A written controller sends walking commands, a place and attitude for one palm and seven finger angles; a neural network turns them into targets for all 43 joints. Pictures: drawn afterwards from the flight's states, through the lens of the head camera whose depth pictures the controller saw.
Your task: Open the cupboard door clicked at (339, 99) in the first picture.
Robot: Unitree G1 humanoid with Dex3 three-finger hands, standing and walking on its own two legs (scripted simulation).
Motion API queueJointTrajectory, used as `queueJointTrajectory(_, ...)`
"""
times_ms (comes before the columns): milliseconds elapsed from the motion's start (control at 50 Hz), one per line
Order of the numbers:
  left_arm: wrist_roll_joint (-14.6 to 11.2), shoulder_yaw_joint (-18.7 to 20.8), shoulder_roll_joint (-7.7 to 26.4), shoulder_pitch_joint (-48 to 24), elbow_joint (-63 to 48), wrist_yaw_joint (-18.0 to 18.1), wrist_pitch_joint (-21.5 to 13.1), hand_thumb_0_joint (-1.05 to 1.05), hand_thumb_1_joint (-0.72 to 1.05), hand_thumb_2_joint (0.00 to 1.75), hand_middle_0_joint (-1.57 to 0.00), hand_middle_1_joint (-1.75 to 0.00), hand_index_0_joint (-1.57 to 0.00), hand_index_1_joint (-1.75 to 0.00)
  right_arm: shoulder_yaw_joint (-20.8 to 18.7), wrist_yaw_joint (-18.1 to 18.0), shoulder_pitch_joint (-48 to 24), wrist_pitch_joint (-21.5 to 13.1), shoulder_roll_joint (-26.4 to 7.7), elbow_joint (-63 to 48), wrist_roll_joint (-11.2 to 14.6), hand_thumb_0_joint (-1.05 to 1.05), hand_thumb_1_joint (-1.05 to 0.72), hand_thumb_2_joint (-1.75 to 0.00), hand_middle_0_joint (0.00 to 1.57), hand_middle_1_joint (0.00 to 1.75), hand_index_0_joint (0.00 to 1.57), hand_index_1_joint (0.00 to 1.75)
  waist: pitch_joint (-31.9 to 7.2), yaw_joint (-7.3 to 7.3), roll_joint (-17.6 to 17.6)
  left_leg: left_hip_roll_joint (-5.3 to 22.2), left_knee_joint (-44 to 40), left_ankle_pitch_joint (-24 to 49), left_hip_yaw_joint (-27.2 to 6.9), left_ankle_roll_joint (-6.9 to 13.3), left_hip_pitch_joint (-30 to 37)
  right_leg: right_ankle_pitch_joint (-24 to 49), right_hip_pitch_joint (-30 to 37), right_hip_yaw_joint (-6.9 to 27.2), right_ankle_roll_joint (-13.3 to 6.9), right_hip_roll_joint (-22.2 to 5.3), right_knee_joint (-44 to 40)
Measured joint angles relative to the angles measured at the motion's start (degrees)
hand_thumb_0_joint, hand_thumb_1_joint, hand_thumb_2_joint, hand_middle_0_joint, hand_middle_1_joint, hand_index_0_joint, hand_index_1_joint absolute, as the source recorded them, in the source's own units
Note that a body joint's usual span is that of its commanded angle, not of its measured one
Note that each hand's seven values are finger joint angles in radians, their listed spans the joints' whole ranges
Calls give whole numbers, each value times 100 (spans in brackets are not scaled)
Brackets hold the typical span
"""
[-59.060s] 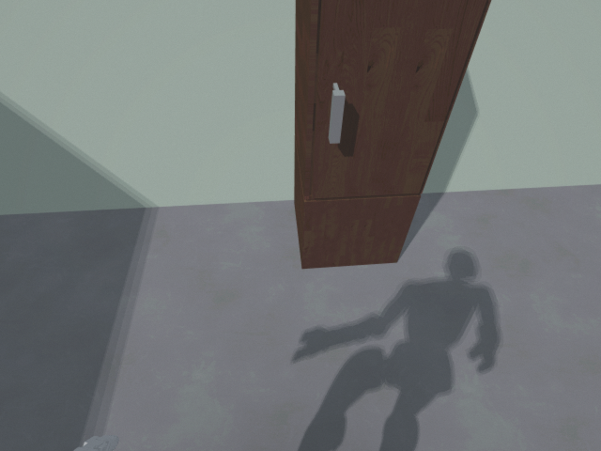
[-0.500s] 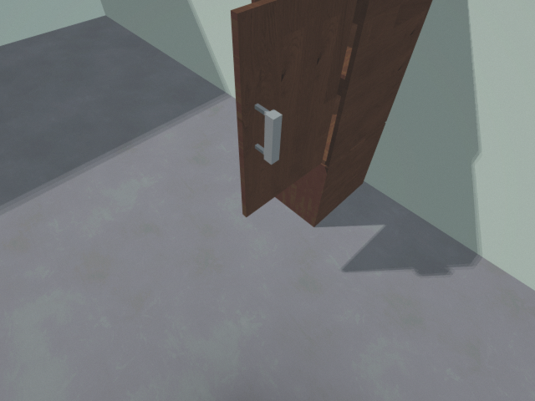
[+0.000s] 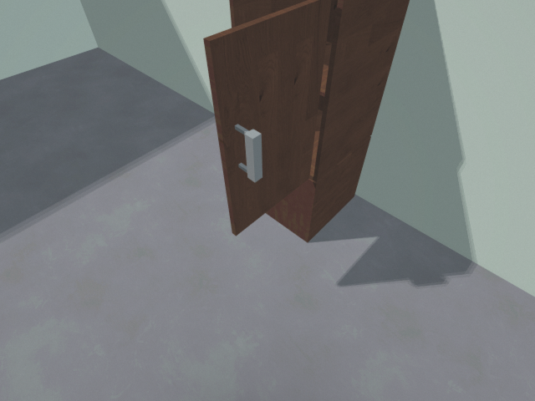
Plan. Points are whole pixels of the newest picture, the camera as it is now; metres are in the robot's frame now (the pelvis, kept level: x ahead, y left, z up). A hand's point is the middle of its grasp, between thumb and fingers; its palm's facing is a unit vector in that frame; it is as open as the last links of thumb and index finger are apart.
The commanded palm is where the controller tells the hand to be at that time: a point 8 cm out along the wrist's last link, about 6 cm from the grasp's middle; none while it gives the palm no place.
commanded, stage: let the arm hang, fingers relaxed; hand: left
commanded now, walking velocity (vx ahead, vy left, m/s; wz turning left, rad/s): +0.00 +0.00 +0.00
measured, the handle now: (247, 152) +0.66 +0.08 -0.02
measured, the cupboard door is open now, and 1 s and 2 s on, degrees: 88 88 88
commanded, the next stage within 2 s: look to check the result in 0.04 s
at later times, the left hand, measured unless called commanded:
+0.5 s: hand out of the picture +0.06 +0.20 -0.16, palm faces -0.02 -0.95 -0.31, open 7.4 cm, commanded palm none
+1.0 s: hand out of the picture +0.07 +0.19 -0.17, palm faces -0.03 -0.96 -0.28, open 7.4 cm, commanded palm none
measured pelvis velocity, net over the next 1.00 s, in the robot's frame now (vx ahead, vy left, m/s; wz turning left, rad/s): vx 0.04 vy -0.02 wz -0.02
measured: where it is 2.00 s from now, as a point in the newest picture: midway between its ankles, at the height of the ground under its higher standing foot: outside the picture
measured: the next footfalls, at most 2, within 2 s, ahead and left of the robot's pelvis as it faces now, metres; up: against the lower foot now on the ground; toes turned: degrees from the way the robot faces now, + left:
none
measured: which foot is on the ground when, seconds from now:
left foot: down 0.00-1.00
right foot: down 0.00-1.00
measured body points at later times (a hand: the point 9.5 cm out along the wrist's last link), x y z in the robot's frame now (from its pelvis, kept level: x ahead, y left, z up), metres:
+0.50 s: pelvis +0.03 -0.02 +0.00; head +0.05 -0.03 +0.45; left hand +0.07 +0.25 -0.14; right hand +0.08 -0.28 -0.15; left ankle +0.06 +0.11 -0.74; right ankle -0.04 -0.09 -0.74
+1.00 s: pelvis +0.04 -0.02 +0.00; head +0.06 -0.03 +0.45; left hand +0.08 +0.24 -0.15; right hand +0.07 -0.28 -0.16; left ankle +0.06 +0.11 -0.74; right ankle -0.04 -0.09 -0.74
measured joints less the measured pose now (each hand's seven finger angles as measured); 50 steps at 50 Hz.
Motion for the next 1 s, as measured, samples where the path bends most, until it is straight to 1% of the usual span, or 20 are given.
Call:
queueJointTrajectory(160, -18, 5, 110, -69, 45, 4, -7, 0, 90, 90, -20, -30, -21, -30, 21, -18, -62, 5, -126, 41, 9, 0, -90, -90, 20, 30, 20, 30, 99, -5, -40, 57, -66, -48, -20, -72, 85, 31, 154, -5, -54, 69, -222)
queueJointTrajectory(360, -32, 19, 208, 25, 154, 31, 30, 0, 90, 90, -20, -30, -20, -30, 53, -48, -130, 31, -149, 47, 26, 0, -90, -90, 20, 30, 20, 30, 179, 43, -47, 99, -94, -139, -16, -135, 194, 14, 316, 13, -102, 118, -384)
queueJointTrajectory(660, -34, 4, 111, 117, 162, 62, 30, 0, 90, 90, -20, -30, -20, -30, 71, -74, -228, 38, -53, 0, 36, 0, -90, -90, 20, 30, 20, 30, 140, 92, -66, 129, -72, -264, 14, -184, 304, -45, 461, 53, -132, 146, -469)
queueJointTrajectory(1000, -41, -3, 25, 188, 154, 71, 25, 0, 90, 90, -20, -30, -20, -30, 73, -99, -33, 38, 49, 57, 35, 0, -90, -90, 20, 30, 20, 30, 121, 66, -121, 139, -48, -340, 52, -194, 345, -77, 515, 94, -133, 147, -501)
